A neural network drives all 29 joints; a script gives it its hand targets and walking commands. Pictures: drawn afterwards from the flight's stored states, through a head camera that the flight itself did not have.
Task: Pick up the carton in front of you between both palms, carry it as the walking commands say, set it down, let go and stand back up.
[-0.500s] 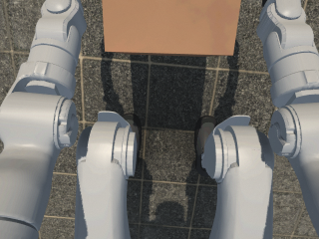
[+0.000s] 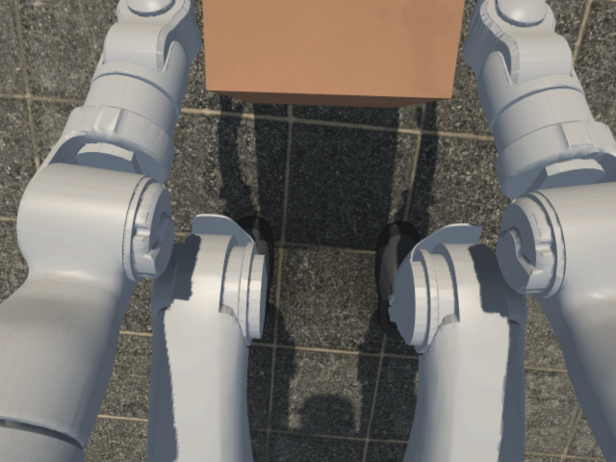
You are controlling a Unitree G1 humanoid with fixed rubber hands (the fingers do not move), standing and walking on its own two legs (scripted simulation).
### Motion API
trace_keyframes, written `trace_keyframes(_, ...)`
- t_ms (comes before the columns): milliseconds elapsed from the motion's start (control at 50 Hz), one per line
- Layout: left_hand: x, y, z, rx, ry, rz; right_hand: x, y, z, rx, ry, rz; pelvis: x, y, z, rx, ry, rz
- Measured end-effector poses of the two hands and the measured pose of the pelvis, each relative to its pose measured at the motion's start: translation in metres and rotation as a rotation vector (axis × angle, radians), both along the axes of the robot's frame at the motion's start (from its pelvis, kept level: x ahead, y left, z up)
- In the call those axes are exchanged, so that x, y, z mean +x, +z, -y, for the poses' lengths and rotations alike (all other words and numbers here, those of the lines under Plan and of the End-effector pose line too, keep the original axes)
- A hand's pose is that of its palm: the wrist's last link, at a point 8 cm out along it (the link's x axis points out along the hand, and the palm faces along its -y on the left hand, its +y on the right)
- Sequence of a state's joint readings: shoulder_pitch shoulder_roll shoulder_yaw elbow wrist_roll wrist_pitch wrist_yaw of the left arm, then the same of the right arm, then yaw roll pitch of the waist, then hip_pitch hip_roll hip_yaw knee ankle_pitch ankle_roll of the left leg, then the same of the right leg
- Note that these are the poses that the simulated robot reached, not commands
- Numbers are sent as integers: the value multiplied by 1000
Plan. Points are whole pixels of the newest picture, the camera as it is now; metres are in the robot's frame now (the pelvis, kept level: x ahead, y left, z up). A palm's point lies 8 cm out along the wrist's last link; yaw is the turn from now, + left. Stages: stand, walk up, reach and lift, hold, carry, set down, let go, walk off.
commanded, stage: reach and lift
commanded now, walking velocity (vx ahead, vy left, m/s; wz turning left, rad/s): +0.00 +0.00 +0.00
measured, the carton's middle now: (329, 5) +0.54 +0.02 -0.25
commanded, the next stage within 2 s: none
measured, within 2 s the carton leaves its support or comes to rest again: leaves its support in 0.24 s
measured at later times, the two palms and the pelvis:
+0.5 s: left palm out of the picture +0.51 +0.17 -0.04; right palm out of the picture +0.52 -0.13 -0.04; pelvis +0.00 +0.00 +0.03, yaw +1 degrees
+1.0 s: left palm out of the picture +0.48 +0.16 +0.10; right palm out of the picture +0.48 -0.14 +0.11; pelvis +0.02 +0.00 +0.16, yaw +1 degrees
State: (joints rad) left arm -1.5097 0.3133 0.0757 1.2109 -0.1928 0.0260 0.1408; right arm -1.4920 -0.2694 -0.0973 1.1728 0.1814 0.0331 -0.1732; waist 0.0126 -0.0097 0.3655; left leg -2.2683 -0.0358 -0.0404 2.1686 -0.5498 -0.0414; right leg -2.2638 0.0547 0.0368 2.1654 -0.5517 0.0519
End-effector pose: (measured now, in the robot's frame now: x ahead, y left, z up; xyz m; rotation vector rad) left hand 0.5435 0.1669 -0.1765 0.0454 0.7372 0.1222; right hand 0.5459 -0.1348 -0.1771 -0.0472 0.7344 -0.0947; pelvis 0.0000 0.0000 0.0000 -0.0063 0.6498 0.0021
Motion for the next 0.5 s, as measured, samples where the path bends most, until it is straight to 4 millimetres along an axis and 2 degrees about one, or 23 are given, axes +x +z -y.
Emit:
trace_keyframes(180, 0, 1, -1, -21, -3, -24, 1, 1, 2, 18, -7, -23, 7, -10, 0, 4, 0, 10)
trace_keyframes(260, -5, 9, 2, -7, 16, -21, 1, 12, 1, 6, -22, -17, 10, -10, 0, 5, 0, -4)
trace_keyframes(340, -9, 40, 2, -23, 31, 25, -4, 43, 1, 23, -35, 29, 11, -4, 1, 4, 3, -28)
trace_keyframes(500, -29, 133, 0, -49, 61, 58, -26, 133, -1, 49, -56, 61, 4, 34, 2, 2, 9, -60)
